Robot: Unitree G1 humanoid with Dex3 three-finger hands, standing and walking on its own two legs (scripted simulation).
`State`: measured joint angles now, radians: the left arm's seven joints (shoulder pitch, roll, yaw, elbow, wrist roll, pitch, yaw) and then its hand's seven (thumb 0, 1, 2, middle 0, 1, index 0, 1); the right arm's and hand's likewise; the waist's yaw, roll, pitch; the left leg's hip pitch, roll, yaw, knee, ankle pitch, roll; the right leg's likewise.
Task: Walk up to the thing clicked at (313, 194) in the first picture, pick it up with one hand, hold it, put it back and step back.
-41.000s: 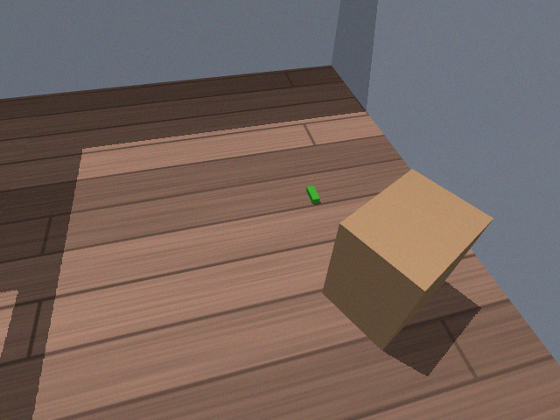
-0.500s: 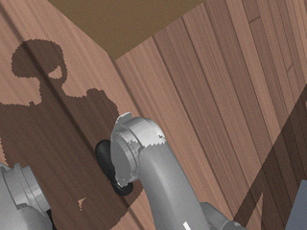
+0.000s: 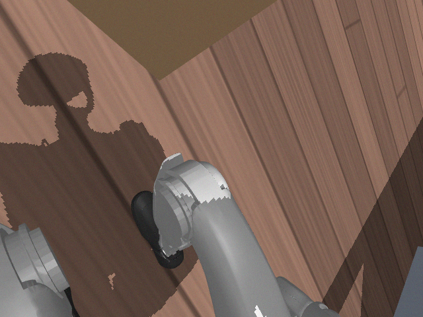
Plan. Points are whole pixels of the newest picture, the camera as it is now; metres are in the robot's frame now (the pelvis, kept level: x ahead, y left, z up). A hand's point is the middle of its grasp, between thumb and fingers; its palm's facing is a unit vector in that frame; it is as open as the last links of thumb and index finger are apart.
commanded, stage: close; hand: left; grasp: from above
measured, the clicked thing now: out of the picture +0.47 +0.35 -0.30
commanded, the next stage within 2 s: settle in 0.52 s
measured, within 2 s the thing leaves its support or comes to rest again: leaves its support in 0.88 s
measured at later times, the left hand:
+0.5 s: hand out of the picture +0.46 +0.35 -0.27, palm faces -0.41 -0.17 -0.90, open 6.9 cm
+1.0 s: hand out of the picture +0.47 +0.37 -0.24, palm faces -0.35 -0.17 -0.92, open 6.6 cm
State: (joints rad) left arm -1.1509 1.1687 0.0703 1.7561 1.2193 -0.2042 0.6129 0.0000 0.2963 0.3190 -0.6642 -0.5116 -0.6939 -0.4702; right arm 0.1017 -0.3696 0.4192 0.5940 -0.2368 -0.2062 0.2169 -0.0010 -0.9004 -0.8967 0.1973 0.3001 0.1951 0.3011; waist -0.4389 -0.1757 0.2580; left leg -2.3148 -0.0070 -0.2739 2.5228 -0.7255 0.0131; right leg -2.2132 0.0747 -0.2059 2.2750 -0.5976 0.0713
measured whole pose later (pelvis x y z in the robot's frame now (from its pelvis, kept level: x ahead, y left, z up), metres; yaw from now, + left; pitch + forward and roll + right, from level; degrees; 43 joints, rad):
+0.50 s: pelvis +0.00 +0.00 +0.00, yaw +0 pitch +27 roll -17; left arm -1.15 1.17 0.08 1.76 1.22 -0.20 0.61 0.00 0.51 0.10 -0.88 -0.30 -0.92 -0.26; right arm 0.10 -0.38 0.42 0.59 -0.24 -0.20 0.21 0.00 -0.90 -0.90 0.20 0.30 0.20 0.30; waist -0.44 -0.17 0.26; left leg -2.32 0.00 -0.27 2.52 -0.72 0.02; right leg -2.21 0.07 -0.21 2.27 -0.59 0.07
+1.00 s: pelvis +0.00 +0.00 +0.00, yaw +0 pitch +30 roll -17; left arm -1.10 1.11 0.16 1.59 1.22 -0.14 0.53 0.01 0.52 0.00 -1.02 -0.13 -1.04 -0.09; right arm 0.16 -0.37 0.34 0.60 -0.22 -0.18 0.22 0.00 -0.92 -0.90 0.20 0.30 0.20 0.30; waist -0.41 -0.13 0.20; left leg -2.33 -0.01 -0.27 2.50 -0.73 0.01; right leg -2.23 0.06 -0.20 2.27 -0.61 0.05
